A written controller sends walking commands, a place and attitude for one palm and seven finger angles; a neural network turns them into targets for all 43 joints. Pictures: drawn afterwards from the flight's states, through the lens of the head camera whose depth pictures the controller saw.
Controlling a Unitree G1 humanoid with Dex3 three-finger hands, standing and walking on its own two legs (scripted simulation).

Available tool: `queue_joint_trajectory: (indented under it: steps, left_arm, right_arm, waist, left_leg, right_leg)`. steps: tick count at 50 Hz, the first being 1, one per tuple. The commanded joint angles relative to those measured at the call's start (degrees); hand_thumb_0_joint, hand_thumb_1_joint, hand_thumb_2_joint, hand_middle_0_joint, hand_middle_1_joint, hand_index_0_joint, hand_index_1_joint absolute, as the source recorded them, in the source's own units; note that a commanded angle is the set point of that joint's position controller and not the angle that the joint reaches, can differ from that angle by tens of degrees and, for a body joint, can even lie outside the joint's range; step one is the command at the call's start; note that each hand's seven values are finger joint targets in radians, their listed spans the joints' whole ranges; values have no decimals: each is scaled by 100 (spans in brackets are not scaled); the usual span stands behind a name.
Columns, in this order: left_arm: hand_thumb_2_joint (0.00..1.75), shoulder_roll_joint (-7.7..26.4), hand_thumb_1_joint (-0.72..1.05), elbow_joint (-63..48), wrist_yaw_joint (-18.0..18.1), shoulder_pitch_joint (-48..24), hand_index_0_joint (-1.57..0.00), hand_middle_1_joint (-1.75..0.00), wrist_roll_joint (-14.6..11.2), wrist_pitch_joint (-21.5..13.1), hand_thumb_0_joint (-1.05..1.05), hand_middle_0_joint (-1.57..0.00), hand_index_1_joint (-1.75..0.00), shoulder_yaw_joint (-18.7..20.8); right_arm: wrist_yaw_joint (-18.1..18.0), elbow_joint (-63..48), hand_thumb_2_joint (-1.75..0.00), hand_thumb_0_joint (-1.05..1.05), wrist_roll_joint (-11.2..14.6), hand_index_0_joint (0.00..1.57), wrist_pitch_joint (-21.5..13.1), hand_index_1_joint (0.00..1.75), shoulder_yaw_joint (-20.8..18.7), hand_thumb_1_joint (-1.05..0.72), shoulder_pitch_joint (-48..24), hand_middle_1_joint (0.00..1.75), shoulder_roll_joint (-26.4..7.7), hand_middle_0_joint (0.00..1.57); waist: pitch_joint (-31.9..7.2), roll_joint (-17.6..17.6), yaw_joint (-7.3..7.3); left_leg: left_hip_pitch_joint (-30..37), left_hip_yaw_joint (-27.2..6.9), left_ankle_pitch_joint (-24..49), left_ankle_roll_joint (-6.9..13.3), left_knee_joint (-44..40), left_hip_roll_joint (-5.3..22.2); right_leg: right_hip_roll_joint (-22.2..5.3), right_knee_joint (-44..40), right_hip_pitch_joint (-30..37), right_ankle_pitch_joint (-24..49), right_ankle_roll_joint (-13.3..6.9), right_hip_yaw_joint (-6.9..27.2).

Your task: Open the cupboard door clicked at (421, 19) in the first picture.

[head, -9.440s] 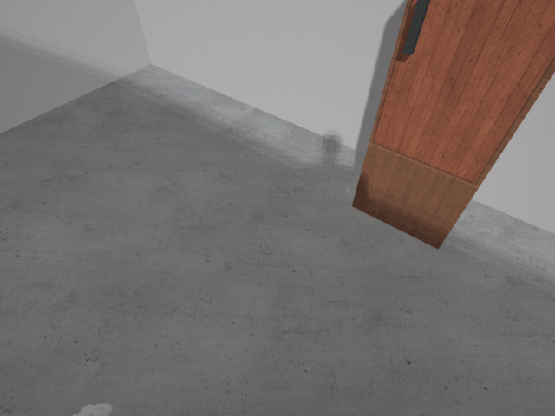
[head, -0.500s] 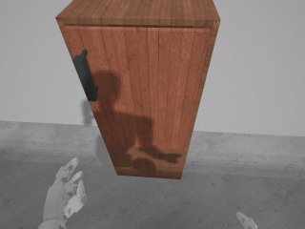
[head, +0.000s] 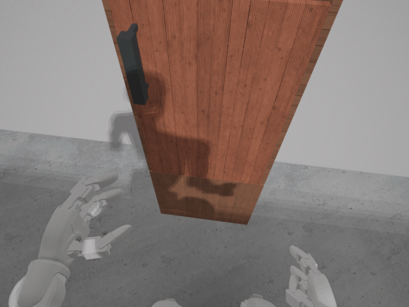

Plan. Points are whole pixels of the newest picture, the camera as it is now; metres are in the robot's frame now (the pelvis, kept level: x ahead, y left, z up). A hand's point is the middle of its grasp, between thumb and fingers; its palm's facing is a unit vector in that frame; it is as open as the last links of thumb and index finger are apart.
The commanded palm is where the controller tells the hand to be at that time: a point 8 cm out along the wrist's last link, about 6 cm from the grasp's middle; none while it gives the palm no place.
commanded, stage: raise the hand with hooked fingers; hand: left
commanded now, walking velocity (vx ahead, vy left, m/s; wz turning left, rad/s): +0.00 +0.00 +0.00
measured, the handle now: (137, 65) +0.55 +0.19 +0.17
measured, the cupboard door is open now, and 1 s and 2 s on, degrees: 0 0 0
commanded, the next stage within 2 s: move the hooked fingers beside the handle in 1.40 s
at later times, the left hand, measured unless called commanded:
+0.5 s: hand (71, 182) +0.28 +0.24 +0.13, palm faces +0.01 -1.00 -0.07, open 13.1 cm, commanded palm +0.25 +0.29 +0.14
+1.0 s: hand (51, 130) +0.32 +0.26 +0.20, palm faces +0.02 -1.00 -0.06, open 13.9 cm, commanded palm +0.29 +0.30 +0.19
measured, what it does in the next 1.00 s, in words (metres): stands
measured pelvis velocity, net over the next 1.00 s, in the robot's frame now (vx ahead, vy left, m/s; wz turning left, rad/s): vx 0.02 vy -0.02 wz -0.01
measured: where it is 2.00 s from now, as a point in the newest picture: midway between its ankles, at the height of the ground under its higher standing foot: outside the picture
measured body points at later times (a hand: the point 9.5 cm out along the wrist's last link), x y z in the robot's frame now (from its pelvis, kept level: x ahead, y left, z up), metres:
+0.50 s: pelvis +0.02 +0.00 +0.03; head +0.03 +0.00 +0.48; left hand +0.27 +0.29 +0.14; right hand +0.20 -0.24 -0.03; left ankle -0.02 +0.11 -0.69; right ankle +0.05 -0.13 -0.69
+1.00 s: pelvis +0.02 -0.02 +0.05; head +0.03 -0.03 +0.50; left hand +0.32 +0.31 +0.20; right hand +0.18 -0.26 -0.03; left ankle -0.02 +0.11 -0.69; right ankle +0.05 -0.13 -0.69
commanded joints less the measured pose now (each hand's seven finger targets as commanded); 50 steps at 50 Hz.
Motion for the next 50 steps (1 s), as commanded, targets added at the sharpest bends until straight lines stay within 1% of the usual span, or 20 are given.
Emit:
queue_joint_trajectory:
  steps: [1,3,9,17,18,21,23,25,30,34,37,39,40,42,43,45,47,48,49,50]
  left_arm:
    - [54,855,6,-1036,52,-149,-26,-84,-343,-56,0,-26,-84,882]
    - [52,950,1,-1002,50,-339,-26,-87,-407,-91,0,-26,-87,985]
    - [46,1069,-13,-1081,-65,-946,-27,-96,-390,-204,0,-27,-96,943]
    - [38,1464,-31,-769,-178,-1585,-29,-108,-416,121,0,-29,-108,1315]
    - [37,1630,-34,-691,-215,-1752,-29,-110,-436,190,0,-29,-110,1441]
    - [34,1565,-41,-510,-332,-2032,-29,-114,-463,322,0,-29,-114,1399]
    - [32,1696,-45,-386,-408,-2227,-30,-117,-477,432,0,-30,-117,1472]
    - [30,1720,-50,-299,-497,-2452,-30,-120,-487,544,0,-30,-120,1491]
    - [30,2051,-50,149,-681,-2954,-30,-120,-513,821,0,-30,-120,1762]
    - [30,2300,-50,182,-770,-3536,-30,-120,-502,898,0,-30,-120,1859]
    - [30,2356,-50,454,-821,-3690,-30,-120,-511,954,0,-30,-120,1919]
    - [30,2488,-50,556,-886,-3921,-30,-120,-522,983,0,-30,-120,1960]
    - [30,2538,-50,583,-904,-4040,-30,-120,-511,994,0,-30,-120,1985]
    - [30,2725,-50,594,-898,-4166,-30,-120,-471,1018,0,-30,-120,2116]
    - [30,2820,-50,705,-916,-4176,-30,-120,-477,1059,0,-30,-120,2175]
    - [30,2850,-50,907,-968,-4333,-30,-120,-489,1116,0,-30,-120,2202]
    - [30,2570,-50,1223,-1044,-4066,-30,-120,-529,1184,0,-30,-120,2027]
    - [30,2549,-50,1376,-1094,-3941,-30,-120,-552,1233,0,-30,-120,2014]
    - [30,2492,-50,1468,-1133,-3899,-30,-120,-567,1258,0,-30,-120,1971]
    - [30,2530,-50,1405,-1153,-3919,-30,-120,-557,1276,0,-30,-120,1979]
  right_arm:
    - [-134,-988,-90,0,62,20,-458,30,-529,-90,-417,30,-1042,20]
    - [-129,-952,-90,0,37,20,-508,30,-487,-90,-418,30,-1073,20]
    - [-152,-798,-90,0,68,20,-690,30,-501,-90,-192,30,-1184,20]
    - [-259,-681,-90,0,100,20,-675,30,-493,-90,-191,30,-1244,20]
    - [-274,-681,-90,0,85,20,-646,30,-473,-90,-194,30,-1264,20]
    - [-306,-647,-90,0,127,20,-617,30,-454,-90,-230,30,-1234,20]
    - [-324,-643,-90,0,113,20,-597,30,-434,-90,-216,30,-1263,20]
    - [-334,-620,-90,0,130,20,-572,30,-420,-90,-226,30,-1241,20]
    - [-386,-596,-90,0,148,20,-458,30,-367,-90,-301,30,-1261,20]
    - [-417,-602,-90,0,162,20,-409,30,-316,-90,-379,30,-1238,20]
    - [-451,-565,-90,0,171,20,-396,30,-318,-90,-362,30,-1245,20]
    - [-449,-538,-90,0,178,20,-379,30,-300,-90,-367,30,-1248,20]
    - [-458,-532,-90,0,181,20,-377,30,-302,-90,-363,30,-1260,20]
    - [-465,-542,-90,0,183,20,-388,30,-311,-90,-362,30,-1267,20]
    - [-457,-523,-90,0,170,20,-370,30,-306,-90,-331,30,-1280,20]
    - [-456,-501,-90,0,193,20,-356,30,-312,-90,-328,30,-1286,20]
    - [-432,-495,-90,0,210,20,-348,30,-335,-90,-308,30,-1306,20]
    - [-399,-507,-90,0,201,20,-331,30,-329,-90,-298,30,-1323,20]
    - [-381,-506,-90,0,211,20,-315,30,-344,-90,-314,30,-1341,20]
    - [-371,-526,-90,0,223,20,-301,30,-370,-90,-304,30,-1366,20]
  waist:
    - [-1237,-110,79]
    - [-1009,7,102]
    - [-1004,249,-30]
    - [-856,332,33]
    - [-818,386,58]
    - [-800,479,43]
    - [-788,319,59]
    - [-808,383,44]
    - [-709,150,58]
    - [-787,444,69]
    - [-810,188,55]
    - [-719,339,58]
    - [-794,285,58]
    - [-947,459,100]
    - [-914,249,107]
    - [-903,244,90]
    - [-724,82,78]
    - [-655,59,130]
    - [-588,-73,104]
    - [-697,-34,112]
  left_leg:
    - [74,-255,1735,-46,-1500,-190]
    - [112,-254,1775,-59,-1578,-192]
    - [592,-223,1961,-60,-1771,-167]
    - [1044,-210,2250,-53,-2096,-173]
    - [1089,-190,2297,-40,-2115,-181]
    - [1309,-152,2463,-45,-2244,-179]
    - [1420,-165,2642,-23,-2282,-172]
    - [1557,-143,2731,-23,-2372,-171]
    - [1590,-108,2534,19,-2529,-192]
    - [1789,-91,2509,27,-2641,-210]
    - [1840,-95,2546,43,-2706,-205]
    - [1877,-87,2512,47,-2770,-218]
    - [1929,-101,2549,49,-2812,-212]
    - [2048,-96,2734,50,-2842,-221]
    - [2059,-88,2773,70,-2845,-216]
    - [2047,-63,2694,73,-2899,-226]
    - [1970,-54,2684,78,-2917,-229]
    - [1915,-27,2641,77,-2894,-229]
    - [1850,-26,2610,79,-2905,-224]
    - [1861,0,2593,85,-2883,-235]
  right_leg:
    - [341,-794,1696,695,-98,251]
    - [360,-857,1730,708,-138,263]
    - [348,-1060,1810,925,-122,262]
    - [338,-1374,2170,1291,-120,246]
    - [360,-1417,2288,1362,-146,280]
    - [362,-1553,2412,1582,-132,277]
    - [395,-1618,2569,1776,-144,291]
    - [385,-1705,2633,1912,-129,289]
    - [384,-1934,2819,1861,-123,338]
    - [373,-2063,2949,1826,-139,386]
    - [370,-2134,3021,1894,-114,379]
    - [360,-2213,3052,1877,-125,412]
    - [361,-2215,3108,1900,-125,395]
    - [341,-2224,3215,2063,-132,390]
    - [357,-2252,3248,2131,-129,398]
    - [338,-2313,3265,2098,-111,413]
    - [329,-2319,3171,2111,-108,399]
    - [318,-2328,3177,2090,-121,441]
    - [302,-2322,3149,2095,-109,442]
    - [298,-2308,3148,2068,-96,468]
